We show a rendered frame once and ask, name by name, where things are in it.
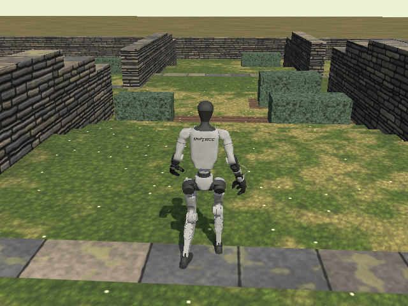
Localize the robot shin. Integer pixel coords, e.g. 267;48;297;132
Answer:
183;212;196;258
214;205;223;245

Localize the robot right hand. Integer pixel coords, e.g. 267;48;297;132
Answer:
232;179;247;195

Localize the robot right shin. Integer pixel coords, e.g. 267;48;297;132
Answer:
214;205;223;245

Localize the robot left forearm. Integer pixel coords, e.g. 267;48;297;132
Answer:
170;152;180;170

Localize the left robot upper arm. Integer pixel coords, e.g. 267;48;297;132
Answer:
173;127;192;162

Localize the robot right forearm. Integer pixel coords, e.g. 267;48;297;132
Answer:
230;155;244;182

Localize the robot left shin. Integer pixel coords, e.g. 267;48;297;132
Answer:
183;212;196;258

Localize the robot left hand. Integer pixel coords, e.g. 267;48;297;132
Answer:
170;165;184;176

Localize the right robot upper arm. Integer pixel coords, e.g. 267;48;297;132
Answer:
218;129;236;165

